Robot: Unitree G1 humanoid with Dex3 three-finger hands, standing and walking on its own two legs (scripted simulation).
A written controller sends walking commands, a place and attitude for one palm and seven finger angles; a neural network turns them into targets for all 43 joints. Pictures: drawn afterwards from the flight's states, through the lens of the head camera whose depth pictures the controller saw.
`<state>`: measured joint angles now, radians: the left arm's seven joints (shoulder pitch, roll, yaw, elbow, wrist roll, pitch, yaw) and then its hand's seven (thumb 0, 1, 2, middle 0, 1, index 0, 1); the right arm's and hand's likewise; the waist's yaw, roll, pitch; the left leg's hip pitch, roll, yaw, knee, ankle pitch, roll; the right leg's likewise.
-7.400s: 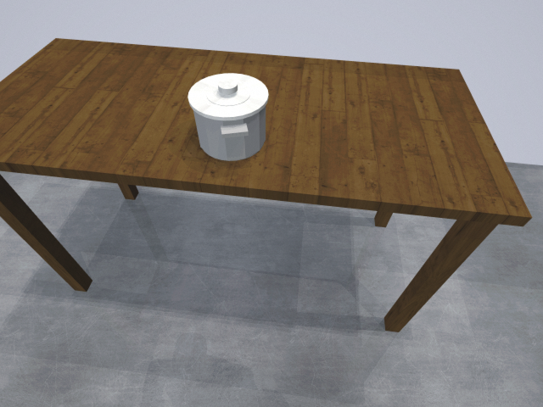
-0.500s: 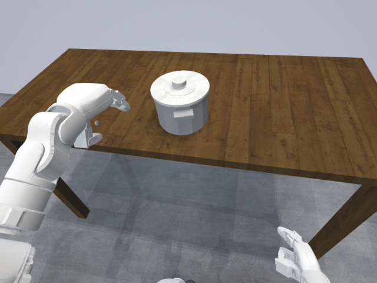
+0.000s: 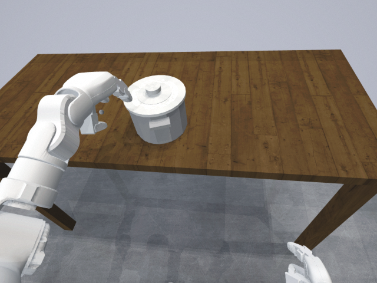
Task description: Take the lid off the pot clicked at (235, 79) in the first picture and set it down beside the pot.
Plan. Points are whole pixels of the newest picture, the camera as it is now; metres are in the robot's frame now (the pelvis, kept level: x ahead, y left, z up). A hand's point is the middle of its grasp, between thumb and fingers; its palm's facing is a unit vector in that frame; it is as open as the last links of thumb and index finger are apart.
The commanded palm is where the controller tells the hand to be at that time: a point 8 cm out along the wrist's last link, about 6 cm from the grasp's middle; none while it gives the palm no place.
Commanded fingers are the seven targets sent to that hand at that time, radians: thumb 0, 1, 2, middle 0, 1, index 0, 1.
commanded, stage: move the open hand above the knob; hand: left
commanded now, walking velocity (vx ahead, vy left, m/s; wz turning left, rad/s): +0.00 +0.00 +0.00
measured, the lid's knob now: (153, 88) +0.55 +0.12 +0.12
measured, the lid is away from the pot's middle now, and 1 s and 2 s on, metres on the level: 0.00 0.00 0.00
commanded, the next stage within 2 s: lower the open fingers around the knob in 1.88 s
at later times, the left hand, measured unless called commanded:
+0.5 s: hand (128, 91) +0.46 +0.15 +0.18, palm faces -0.26 -0.01 -0.97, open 10.3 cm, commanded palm +0.47 +0.15 +0.25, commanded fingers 0.00 -0.37 1.53 -0.83 -0.08 -0.83 -0.08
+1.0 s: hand (147, 72) +0.52 +0.11 +0.19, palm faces -0.30 -0.04 -0.95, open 10.3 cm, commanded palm +0.51 +0.13 +0.25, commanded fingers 0.00 -0.37 1.53 -0.83 -0.08 -0.83 -0.08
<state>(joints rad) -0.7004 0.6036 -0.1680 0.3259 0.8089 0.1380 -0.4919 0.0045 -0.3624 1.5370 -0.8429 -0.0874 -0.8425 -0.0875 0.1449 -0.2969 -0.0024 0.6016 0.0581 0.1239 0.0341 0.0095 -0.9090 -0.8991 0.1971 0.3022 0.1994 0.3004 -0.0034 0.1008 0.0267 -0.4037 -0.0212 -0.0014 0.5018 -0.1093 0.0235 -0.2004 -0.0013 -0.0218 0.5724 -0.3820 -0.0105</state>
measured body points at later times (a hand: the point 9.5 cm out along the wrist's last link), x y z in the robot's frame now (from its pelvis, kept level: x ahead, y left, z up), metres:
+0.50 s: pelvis +0.01 +0.00 +0.00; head +0.05 -0.03 +0.45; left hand +0.47 +0.15 +0.23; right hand +0.17 -0.24 -0.13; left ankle +0.10 +0.11 -0.73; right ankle -0.05 -0.11 -0.73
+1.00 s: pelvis +0.02 +0.01 +0.00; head +0.06 -0.03 +0.45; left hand +0.53 +0.11 +0.24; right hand +0.05 -0.27 -0.14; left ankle +0.10 +0.11 -0.73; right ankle -0.05 -0.11 -0.73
